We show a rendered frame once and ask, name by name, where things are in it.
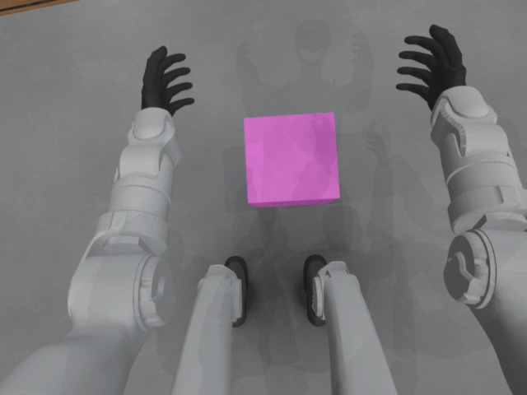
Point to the left robot hand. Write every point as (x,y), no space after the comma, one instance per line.
(154,91)

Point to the robot left thigh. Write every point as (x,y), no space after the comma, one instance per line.
(204,365)

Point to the right robot forearm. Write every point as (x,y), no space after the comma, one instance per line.
(479,169)

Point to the robot right shin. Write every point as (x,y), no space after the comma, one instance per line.
(334,266)

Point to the right robot hand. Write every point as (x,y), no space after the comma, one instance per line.
(446,66)

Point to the robot right upper arm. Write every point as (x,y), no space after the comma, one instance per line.
(487,270)

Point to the robot left upper arm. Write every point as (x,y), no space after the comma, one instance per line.
(115,303)

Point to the carton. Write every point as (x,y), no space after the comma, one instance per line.
(291,160)

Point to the left robot forearm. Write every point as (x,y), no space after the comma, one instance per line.
(136,216)

